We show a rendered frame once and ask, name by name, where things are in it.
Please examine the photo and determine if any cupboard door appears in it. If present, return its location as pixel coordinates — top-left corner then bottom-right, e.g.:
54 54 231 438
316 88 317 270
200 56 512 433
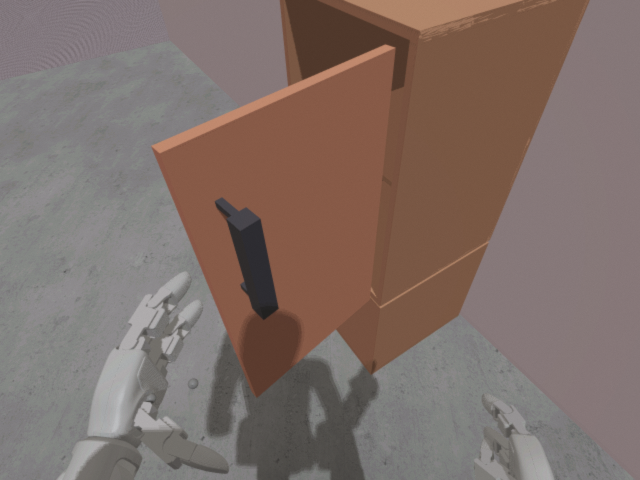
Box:
151 44 396 398

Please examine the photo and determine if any handle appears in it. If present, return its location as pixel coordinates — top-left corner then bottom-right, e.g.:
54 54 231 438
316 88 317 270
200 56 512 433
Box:
215 197 279 320

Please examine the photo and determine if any robot right hand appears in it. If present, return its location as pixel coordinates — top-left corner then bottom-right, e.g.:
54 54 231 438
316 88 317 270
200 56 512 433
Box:
474 393 555 480

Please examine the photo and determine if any robot left hand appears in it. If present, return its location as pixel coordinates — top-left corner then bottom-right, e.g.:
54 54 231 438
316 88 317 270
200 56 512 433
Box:
87 271 229 474

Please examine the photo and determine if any robot left forearm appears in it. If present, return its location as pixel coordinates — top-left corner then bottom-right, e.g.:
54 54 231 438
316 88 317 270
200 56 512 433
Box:
56 437 142 480

